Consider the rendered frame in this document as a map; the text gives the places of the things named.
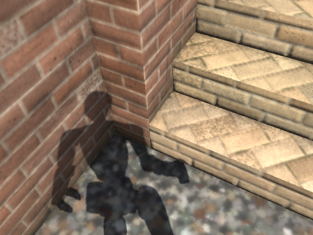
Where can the stairs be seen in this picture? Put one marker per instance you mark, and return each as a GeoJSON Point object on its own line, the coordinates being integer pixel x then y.
{"type": "Point", "coordinates": [241, 108]}

